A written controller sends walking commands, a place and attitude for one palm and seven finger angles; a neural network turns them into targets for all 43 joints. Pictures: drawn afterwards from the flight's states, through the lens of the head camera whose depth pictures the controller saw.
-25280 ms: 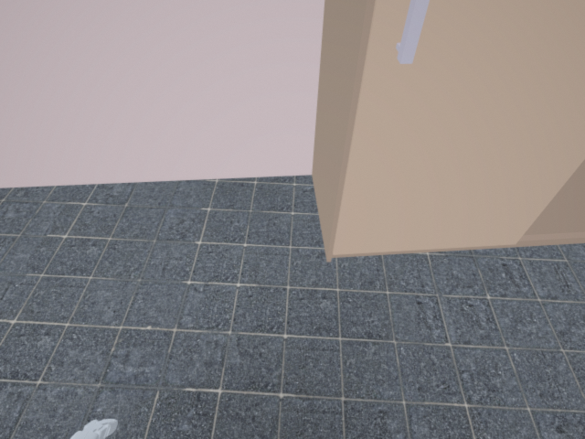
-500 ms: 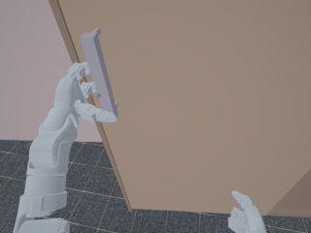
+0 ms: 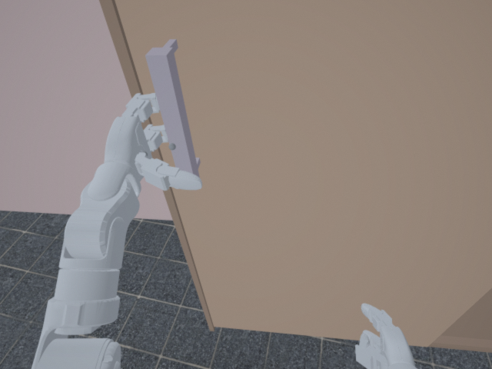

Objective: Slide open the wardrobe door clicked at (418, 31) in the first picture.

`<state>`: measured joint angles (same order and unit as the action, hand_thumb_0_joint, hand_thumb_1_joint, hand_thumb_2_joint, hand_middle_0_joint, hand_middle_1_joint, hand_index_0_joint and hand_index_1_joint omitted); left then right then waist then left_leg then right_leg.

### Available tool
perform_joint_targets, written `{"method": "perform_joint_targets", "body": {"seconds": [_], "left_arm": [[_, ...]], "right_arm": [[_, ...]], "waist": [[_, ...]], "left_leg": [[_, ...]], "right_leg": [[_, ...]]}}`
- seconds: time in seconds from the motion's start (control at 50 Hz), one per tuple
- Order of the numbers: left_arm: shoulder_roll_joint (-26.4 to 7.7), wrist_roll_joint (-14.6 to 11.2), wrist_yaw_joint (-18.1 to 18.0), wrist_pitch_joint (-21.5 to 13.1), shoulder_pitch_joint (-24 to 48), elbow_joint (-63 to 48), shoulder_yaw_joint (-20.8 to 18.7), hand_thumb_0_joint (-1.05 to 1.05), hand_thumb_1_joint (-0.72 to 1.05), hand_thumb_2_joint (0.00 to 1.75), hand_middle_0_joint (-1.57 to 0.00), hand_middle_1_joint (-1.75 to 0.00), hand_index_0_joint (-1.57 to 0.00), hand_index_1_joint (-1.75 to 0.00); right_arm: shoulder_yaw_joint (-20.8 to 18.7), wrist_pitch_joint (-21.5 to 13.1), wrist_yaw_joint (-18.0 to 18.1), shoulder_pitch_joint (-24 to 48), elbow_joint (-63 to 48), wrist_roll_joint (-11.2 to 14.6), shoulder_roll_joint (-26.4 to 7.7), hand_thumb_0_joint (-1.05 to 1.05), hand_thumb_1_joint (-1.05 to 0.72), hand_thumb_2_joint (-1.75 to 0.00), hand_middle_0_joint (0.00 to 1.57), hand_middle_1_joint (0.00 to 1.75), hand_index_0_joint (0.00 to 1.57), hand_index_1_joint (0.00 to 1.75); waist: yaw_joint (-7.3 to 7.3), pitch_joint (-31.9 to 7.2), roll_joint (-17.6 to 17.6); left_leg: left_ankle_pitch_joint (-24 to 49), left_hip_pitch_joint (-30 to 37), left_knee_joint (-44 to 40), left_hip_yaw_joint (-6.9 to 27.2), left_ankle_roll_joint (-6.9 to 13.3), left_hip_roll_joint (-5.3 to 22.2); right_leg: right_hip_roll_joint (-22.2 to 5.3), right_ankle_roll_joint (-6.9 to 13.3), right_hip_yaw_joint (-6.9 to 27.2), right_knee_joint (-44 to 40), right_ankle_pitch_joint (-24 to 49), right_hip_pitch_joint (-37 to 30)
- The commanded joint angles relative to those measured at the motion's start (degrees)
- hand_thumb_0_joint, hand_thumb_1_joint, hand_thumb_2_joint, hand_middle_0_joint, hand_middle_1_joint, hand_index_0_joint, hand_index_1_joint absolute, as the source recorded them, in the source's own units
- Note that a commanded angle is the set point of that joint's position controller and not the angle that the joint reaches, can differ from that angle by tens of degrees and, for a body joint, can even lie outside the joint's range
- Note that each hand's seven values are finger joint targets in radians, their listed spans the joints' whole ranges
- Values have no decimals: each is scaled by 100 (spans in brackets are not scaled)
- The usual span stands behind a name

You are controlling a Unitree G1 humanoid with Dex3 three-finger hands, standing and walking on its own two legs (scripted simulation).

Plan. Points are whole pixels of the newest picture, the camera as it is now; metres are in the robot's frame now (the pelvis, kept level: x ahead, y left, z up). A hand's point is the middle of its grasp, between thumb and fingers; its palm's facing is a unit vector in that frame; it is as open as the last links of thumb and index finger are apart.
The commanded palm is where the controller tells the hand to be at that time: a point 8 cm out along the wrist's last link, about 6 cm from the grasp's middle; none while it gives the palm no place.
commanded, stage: grip the handle and tug to test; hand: left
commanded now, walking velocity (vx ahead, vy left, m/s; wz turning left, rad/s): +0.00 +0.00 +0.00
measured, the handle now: (182, 121) +0.42 +0.14 +0.23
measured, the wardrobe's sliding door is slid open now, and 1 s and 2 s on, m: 0.00 0.00 0.00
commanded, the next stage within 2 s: tug the door sideways, standing still in 1.44 s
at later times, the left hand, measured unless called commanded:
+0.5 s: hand (174, 144) +0.36 +0.13 +0.23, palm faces +0.05 -1.00 -0.03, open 9.7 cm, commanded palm +0.33 +0.17 +0.24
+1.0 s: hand (175, 143) +0.36 +0.13 +0.23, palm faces +0.03 -1.00 -0.03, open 7.9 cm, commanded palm +0.33 +0.18 +0.24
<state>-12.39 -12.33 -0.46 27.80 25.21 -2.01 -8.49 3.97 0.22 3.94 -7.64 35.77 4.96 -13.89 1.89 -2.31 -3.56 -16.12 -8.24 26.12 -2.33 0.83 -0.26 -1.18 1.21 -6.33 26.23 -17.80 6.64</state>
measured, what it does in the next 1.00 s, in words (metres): stands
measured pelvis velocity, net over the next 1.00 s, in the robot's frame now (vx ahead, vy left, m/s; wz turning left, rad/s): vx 0.01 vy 0.00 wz -0.02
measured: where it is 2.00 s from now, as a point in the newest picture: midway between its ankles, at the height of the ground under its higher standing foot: outside the picture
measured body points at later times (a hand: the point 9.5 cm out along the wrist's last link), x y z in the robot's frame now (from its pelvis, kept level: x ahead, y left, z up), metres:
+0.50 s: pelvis +0.00 +0.00 +0.00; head -0.03 -0.03 +0.45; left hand +0.35 +0.19 +0.23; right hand +0.19 -0.22 -0.09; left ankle -0.02 +0.11 -0.74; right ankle -0.04 -0.10 -0.74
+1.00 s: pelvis +0.01 +0.00 +0.00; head -0.01 -0.03 +0.45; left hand +0.35 +0.19 +0.23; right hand +0.20 -0.23 -0.08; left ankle -0.02 +0.11 -0.74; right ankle -0.04 -0.10 -0.74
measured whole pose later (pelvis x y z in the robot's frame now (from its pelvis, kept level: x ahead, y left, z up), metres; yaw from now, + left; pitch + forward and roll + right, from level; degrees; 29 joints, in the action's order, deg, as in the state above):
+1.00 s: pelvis +0.01 +0.00 +0.00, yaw -1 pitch -1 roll +0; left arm -13.9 -13.7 0.7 28.4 22.7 -4.6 -10.7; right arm 3.6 1.8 3.4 -7.3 34.6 5.2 -14.4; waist 0.8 -3.1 -3.5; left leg -16.3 -7.8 25.0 -3.1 0.4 0.5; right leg -0.3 1.6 -5.5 25.0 -17.6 6.6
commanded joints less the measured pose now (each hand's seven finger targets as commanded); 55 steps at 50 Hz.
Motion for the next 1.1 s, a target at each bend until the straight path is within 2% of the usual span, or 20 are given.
{"method": "perform_joint_targets", "body": {"seconds": [0.0, 0.04, 0.1, 0.18, 0.2, 0.22, 0.3, 0.34, 0.4, 0.42, 0.46, 0.52, 0.54, 0.6, 0.62, 0.7, 0.74, 0.9, 0.98, 1.08], "left_arm": [[-729, -144, 174, -470, 2564, -1310, -29, 0, -50, 30, -30, -120, -30, -120], [-454, -132, 165, -469, 2632, -1279, 182, 0, -41, 34, -31, -121, -31, -121], [-538, -134, 114, -514, 2485, -1349, 116, 0, -27, 40, -32, -123, -32, -123], [-298, -96, 137, -511, 2756, -1348, 381, 0, -8, 48, -35, -126, -35, -126], [-496, -102, 94, -557, 2705, -1405, 212, 0, -3, 50, -35, -127, -35, -127], [-340, -80, 106, -559, 2761, -1484, 343, 0, 1, 52, -35, -127, -35, -127], [-641, -110, 118, -565, 2577, -1330, 66, 0, 20, 60, -38, -130, -38, -130], [-413, -102, 158, -572, 2695, -1357, 257, 0, 29, 64, -38, -131, -38, -131], [-774, -122, 150, -581, 2321, -1401, -83, 0, 43, 70, -40, -133, -40, -133], [-537, -137, 182, -576, 2442, -1421, 113, 0, 48, 72, -41, -134, -41, -134], [-726, -156, 203, -544, 2401, -1319, -68, 0, 57, 76, -42, -135, -42, -135], [-504, -134, 210, -546, 2499, -1448, 158, 0, 71, 82, -43, -137, -43, -137], [-639, -152, 191, -525, 2378, -1381, -5, 0, 76, 84, -44, -138, -44, -138], [-841, -144, 207, -535, 2102, -1494, -174, 0, 90, 90, -45, -140, -45, -140], [-665, -166, 233, -527, 2090, -1556, -62, 0, 90, 90, -45, -140, -45, -140], [-997, -156, 220, -490, 1955, -1598, -329, 0, 90, 90, -45, -140, -45, -140], [-744, -168, 247, -444, 2002, -1590, -120, 0, 90, 90, -45, -140, -45, -140], [-1055, -198, 247, -359, 1777, -1543, -458, 0, 90, 90, -45, -140, -45, -140], [-898, -197, 263, -355, 1745, -1810, -323, 0, 90, 90, -45, -140, -45, -140], [-1172, -255, 285, -328, 1163, -1922, -677, 0, 90, 90, -45, -140, -45, -140]], "right_arm": [[-247, -295, 63, 949, -961, -24, -601, 0, -90, -90, 20, 30, 20, 30], [-229, -291, 50, 953, -982, -9, -558, 0, -90, -90, 20, 30, 20, 30], [-248, -280, 39, 953, -985, -21, -585, 0, -90, -90, 20, 30, 20, 30], [-241, -281, 32, 967, -998, -1, -551, 0, -90, -90, 20, 30, 20, 30], [-260, -276, 44, 962, -973, -13, -585, 0, -90, -90, 20, 30, 20, 30], [-240, -291, 38, 996, -1025, -16, -546, 0, -90, -90, 20, 30, 20, 30], [-265, -264, 59, 942, -961, -27, -611, 0, -90, -90, 20, 30, 20, 30], [-241, -280, 49, 958, -1002, -13, -565, 0, -90, -90, 20, 30, 20, 30], [-262, -264, 40, 945, -1009, -23, -607, 0, -90, -90, 20, 30, 20, 30], [-237, -268, 29, 969, -1035, -18, -574, 0, -90, -90, 20, 30, 20, 30], [-254, -254, 45, 943, -1014, -3, -599, 0, -90, -90, 20, 30, 20, 30], [-244, -270, 32, 981, -1042, 3, -568, 0, -90, -90, 20, 30, 20, 30], [-257, -274, 28, 931, -1019, 0, -578, 0, -90, -90, 20, 30, 20, 30], [-283, -246, 21, 935, -1030, -9, -623, 0, -90, -90, 20, 30, 20, 30], [-259, -247, 8, 965, -1078, -8, -590, 0, -90, -90, 20, 30, 20, 30], [-284, -217, 5, 955, -1058, -9, -643, 0, -90, -90, 20, 30, 20, 30], [-259, -204, -4, 990, -1103, 15, -594, 0, -90, -90, 20, 30, 20, 30], [-276, -167, 12, 979, -1094, 7, -628, 0, -90, -90, 20, 30, 20, 30], [-274, -180, -18, 1009, -1163, 16, -592, 0, -90, -90, 20, 30, 20, 30], [-271, -154, -39, 1014, -1231, 9, -614, 0, -90, -90, 20, 30, 20, 30]], "waist": [[-168, -1462, 242], [-213, -1448, 322], [-175, -1495, 294], [-245, -1440, 273], [-210, -1462, 177], [-202, -1542, 136], [-179, -1505, 306], [-217, -1516, 249], [-118, -1601, 245], [-158, -1563, 307], [-161, -1490, 439], [-171, -1522, 93], [-168, -1565, 288], [-117, -1637, 334], [-114, -1629, 337], [-86, -1600, 371], [-135, -1552, 408], [-83, -1537, 397], [-92, -1678, 272], [3, -1709, 469]], "left_leg": [[2303, 958, -88, 421, 91, 126], [2336, 976, -114, 411, 80, 140], [2337, 1008, -119, 442, 62, 154], [2217, 1031, -145, 409, 74, 149], [2217, 1057, -156, 440, 58, 172], [2231, 1079, -168, 425, 73, 150], [2241, 1029, -174, 403, 84, 161], [2303, 1063, -178, 386, 84, 148], [2468, 1036, -149, 388, 71, 156], [2409, 999, -184, 370, 84, 139], [2309, 955, -181, 346, 101, 143], [2416, 1028, -157, 333, 100, 127], [2444, 1035, -144, 342, 97, 137], [2616, 1003, -122, 323, 96, 148], [2607, 960, -137, 317, 108, 121], [2665, 916, -91, 282, 120, 119], [2606, 896, -98, 264, 124, 104], [2633, 830, -51, 246, 141, 90], [2815, 908, -9, 224, 132, 88], [2760, 726, -28, 215, 142, 77]], "right_leg": [[-13, 37, 260, -181, 2498, 85], [4, 36, 231, -166, 2458, 125], [4, 40, 243, -187, 2432, 97], [21, 29, 246, -205, 2319, 195], [7, 47, 260, -237, 2277, 154], [8, 48, 266, -236, 2288, 136], [13, 34, 279, -263, 2402, 40], [14, 39, 264, -247, 2435, 73], [11, 42, 277, -229, 2636, -81], [3, 30, 267, -251, 2603, -53], [25, 14, 271, -270, 2568, -26], [10, 31, 292, -262, 2629, 2], [23, 18, 278, -254, 2699, -40], [8, 19, 285, -218, 2912, -177], [3, 13, 277, -214, 2941, -171], [0, 3, 300, -203, 3083, -233], [7, -12, 280, -190, 3040, -173], [2, -21, 307, -192, 3174, -220], [-5, -23, 293, -115, 3335, -242], [-24, -44, 306, -92, 3484, -426]]}}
